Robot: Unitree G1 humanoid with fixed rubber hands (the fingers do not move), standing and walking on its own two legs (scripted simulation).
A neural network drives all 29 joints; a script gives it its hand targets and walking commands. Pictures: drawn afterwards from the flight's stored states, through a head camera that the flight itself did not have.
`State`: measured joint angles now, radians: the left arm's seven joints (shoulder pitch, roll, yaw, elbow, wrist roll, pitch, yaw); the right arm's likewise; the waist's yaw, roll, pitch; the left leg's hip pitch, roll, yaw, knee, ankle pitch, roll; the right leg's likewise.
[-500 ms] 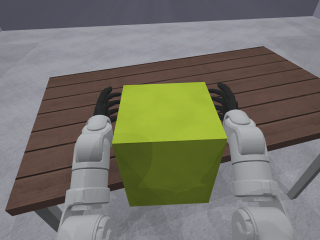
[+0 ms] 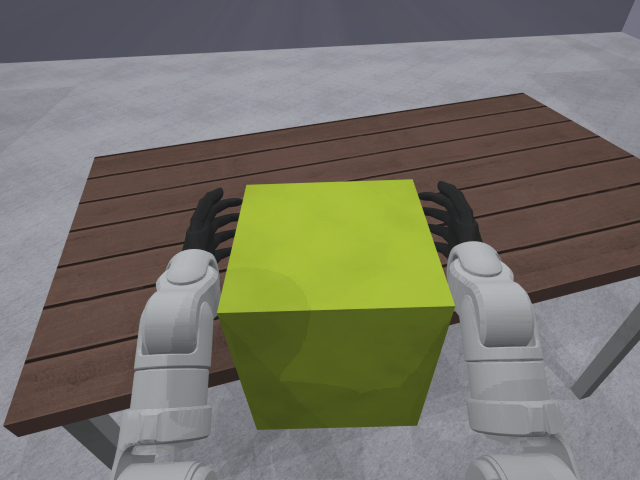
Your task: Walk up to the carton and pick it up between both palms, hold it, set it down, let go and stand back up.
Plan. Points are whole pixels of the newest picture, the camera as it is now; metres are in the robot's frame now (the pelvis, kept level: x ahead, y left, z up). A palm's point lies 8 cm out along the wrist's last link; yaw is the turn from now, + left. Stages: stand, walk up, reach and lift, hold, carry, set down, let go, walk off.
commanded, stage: hold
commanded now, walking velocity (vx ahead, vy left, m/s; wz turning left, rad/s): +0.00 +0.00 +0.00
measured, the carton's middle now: (333, 307) +0.33 -0.01 +0.08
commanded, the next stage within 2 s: none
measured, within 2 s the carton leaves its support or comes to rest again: neither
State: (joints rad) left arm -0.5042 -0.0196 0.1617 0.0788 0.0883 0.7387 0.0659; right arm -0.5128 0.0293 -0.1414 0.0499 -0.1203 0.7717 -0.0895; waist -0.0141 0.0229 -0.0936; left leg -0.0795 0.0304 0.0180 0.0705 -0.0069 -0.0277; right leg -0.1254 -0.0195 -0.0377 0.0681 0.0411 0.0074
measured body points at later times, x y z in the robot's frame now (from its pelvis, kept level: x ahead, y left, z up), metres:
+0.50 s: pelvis +0.00 +0.01 +0.00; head -0.02 +0.00 +0.45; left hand +0.34 +0.15 +0.17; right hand +0.33 -0.15 +0.17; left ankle +0.02 +0.14 -0.76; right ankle +0.05 -0.12 -0.76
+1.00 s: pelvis -0.02 -0.01 +0.00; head -0.07 -0.02 +0.45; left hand +0.30 +0.13 +0.19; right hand +0.29 -0.17 +0.19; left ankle +0.02 +0.14 -0.76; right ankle +0.05 -0.12 -0.76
